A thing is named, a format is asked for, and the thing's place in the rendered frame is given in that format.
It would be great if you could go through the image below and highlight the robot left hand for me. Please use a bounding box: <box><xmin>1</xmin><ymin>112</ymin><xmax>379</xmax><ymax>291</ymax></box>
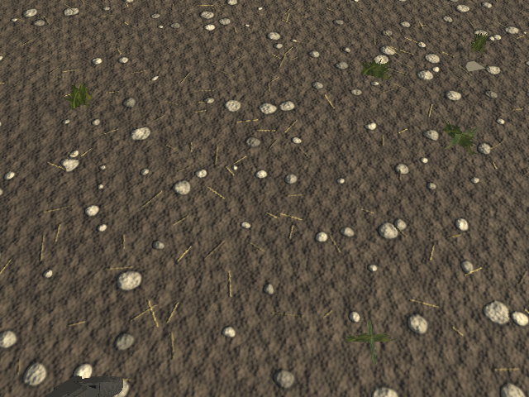
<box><xmin>46</xmin><ymin>375</ymin><xmax>123</xmax><ymax>397</ymax></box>

